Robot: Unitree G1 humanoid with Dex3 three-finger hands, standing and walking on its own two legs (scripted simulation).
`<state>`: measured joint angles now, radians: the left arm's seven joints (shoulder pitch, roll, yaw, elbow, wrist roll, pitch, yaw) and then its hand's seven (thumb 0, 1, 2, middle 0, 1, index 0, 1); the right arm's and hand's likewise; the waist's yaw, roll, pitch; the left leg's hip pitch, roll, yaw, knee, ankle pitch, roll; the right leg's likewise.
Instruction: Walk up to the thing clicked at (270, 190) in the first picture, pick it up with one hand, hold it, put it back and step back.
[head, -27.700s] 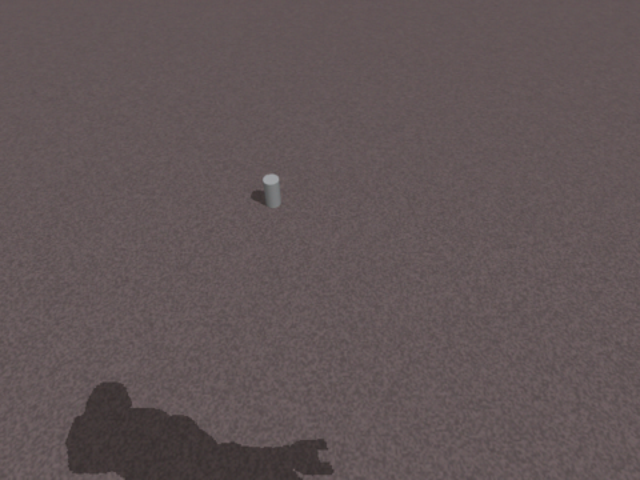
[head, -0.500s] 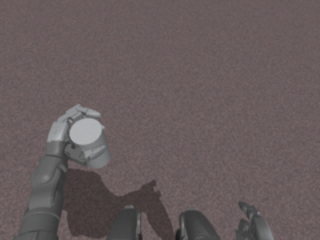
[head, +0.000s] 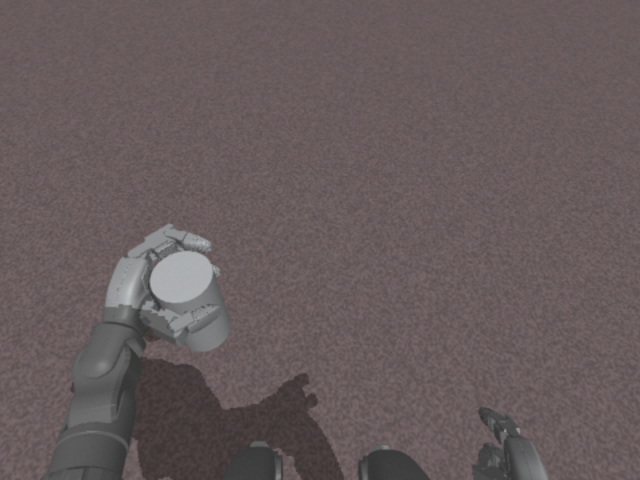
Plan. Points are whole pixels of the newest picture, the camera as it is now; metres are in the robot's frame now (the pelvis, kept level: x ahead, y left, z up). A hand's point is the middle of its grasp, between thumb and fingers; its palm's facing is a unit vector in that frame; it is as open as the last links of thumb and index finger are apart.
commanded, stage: hold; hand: left
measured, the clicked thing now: (194, 304) +0.33 +0.17 -0.01
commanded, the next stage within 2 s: none
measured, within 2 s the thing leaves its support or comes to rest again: neither
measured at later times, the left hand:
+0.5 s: hand (190, 285) +0.32 +0.16 +0.06, palm faces -0.12 -0.99 +0.00, open 9.9 cm
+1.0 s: hand (183, 287) +0.32 +0.16 +0.07, palm faces -0.11 -0.99 +0.00, open 9.9 cm
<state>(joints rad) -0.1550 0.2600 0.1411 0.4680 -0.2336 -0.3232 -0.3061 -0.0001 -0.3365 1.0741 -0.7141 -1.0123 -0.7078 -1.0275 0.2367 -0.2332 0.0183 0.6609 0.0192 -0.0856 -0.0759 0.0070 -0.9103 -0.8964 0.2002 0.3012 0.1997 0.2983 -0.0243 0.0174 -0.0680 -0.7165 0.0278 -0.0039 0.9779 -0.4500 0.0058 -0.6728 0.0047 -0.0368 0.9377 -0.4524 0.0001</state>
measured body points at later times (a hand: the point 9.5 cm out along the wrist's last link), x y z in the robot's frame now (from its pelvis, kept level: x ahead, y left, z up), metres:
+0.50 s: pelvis +0.00 +0.00 +0.01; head +0.04 +0.00 +0.46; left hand +0.32 +0.21 +0.06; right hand +0.13 -0.26 -0.09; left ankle +0.02 +0.11 -0.68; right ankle +0.01 -0.12 -0.68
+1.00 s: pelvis +0.00 +0.00 +0.02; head +0.04 +0.00 +0.47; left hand +0.32 +0.22 +0.07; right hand +0.13 -0.25 -0.09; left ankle +0.02 +0.11 -0.68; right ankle +0.01 -0.12 -0.68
